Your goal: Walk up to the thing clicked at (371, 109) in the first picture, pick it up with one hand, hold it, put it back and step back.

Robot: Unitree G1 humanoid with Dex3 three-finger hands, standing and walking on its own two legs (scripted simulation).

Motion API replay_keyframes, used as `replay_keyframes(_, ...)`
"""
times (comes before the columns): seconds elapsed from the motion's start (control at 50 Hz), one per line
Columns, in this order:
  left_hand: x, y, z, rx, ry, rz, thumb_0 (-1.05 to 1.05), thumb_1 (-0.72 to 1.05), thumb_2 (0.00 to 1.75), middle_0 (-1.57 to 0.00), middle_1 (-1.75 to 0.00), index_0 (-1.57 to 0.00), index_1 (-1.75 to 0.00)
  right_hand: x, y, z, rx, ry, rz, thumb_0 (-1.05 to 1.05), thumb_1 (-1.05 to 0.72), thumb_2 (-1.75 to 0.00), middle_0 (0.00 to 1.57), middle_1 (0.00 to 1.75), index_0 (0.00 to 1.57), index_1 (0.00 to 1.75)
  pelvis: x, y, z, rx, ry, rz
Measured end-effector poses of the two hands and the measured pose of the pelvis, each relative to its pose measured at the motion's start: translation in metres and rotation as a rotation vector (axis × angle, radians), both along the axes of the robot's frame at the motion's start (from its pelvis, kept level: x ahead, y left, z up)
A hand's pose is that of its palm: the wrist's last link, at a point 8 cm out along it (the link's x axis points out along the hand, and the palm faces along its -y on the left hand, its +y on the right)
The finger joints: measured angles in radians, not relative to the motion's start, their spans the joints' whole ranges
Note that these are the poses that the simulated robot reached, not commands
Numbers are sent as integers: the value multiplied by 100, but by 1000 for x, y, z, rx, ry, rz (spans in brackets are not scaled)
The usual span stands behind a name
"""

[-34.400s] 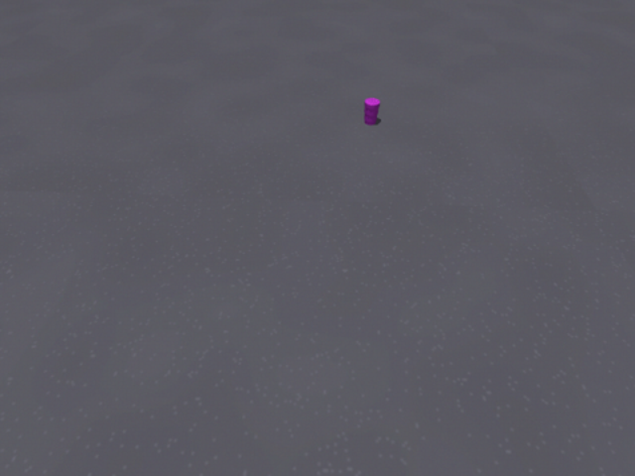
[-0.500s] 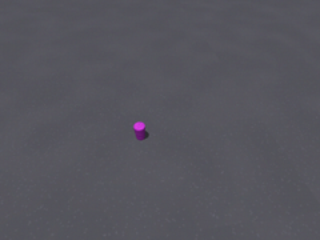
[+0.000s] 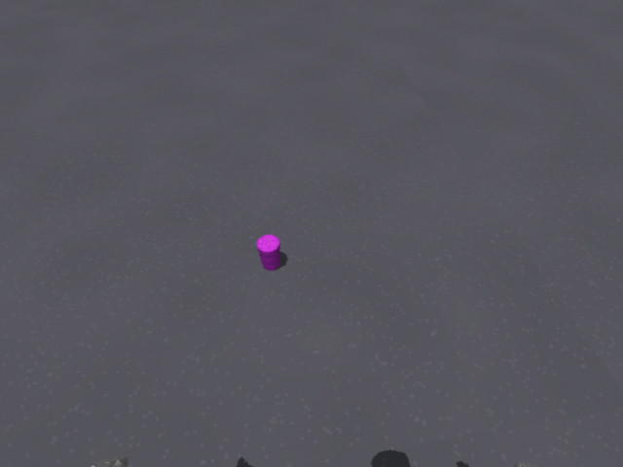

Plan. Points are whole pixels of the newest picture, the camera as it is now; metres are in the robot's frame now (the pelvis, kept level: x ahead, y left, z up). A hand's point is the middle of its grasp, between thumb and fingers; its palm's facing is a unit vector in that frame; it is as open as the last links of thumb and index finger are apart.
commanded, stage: step back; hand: left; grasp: from the side
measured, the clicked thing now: (269, 253) +0.98 +0.20 -0.70
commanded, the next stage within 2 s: stand in 0.08 s
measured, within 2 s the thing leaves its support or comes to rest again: neither
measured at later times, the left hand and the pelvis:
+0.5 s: hand out of the picture +0.07 +0.24 -0.14, palm faces -0.02 -0.94 -0.33, open 7.4 cm; pelvis -0.02 -0.01 +0.01, yaw +0 degrees
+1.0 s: hand out of the picture +0.03 +0.25 -0.14, palm faces -0.02 -0.94 -0.35, open 7.4 cm; pelvis -0.03 -0.01 +0.01, yaw +0 degrees
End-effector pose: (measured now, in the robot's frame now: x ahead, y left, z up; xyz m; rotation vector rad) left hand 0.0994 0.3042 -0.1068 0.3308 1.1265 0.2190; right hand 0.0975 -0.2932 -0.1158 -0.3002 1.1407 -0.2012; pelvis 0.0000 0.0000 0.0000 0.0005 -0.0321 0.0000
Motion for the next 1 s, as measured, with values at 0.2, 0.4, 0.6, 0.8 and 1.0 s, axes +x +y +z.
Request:
replay_keyframes(0.2, 8, -11, 4, -23, 3, -9, 0, 90, 90, -20, -30, -20, -30, 3, -1, 8, 6, 0, -5, 0, -90, -90, 20, 30, 20, 30, 1, -1, 8, 2, -10, 1)
replay_keyframes(0.4, -16, -18, 2, -42, 53, -6, 0, 90, 90, -20, -30, -20, -30, -19, -5, 11, 4, 42, -11, 0, -90, -90, 20, 30, 20, 30, -10, -4, 13, 1, -17, 4)
replay_keyframes(0.6, -47, -14, 3, -29, 92, 17, 0, 90, 90, -20, -30, -20, -30, -42, -9, 9, 8, 72, -10, 0, -90, -90, 20, 30, 20, 30, -21, -7, 14, 2, -22, 6)
replay_keyframes(0.8, -68, -13, 4, -18, 112, 29, 0, 90, 90, -20, -30, -20, -30, -60, -12, 5, 16, 93, -6, 0, -90, -90, 20, 30, 20, 30, -30, -10, 14, 3, -20, 9)
replay_keyframes(1.0, -75, -15, 2, -22, 137, 28, 0, 90, 90, -20, -30, -20, -30, -73, -15, 3, 12, 133, -11, 0, -90, -90, 20, 30, 20, 30, -29, -12, 13, 3, -8, 7)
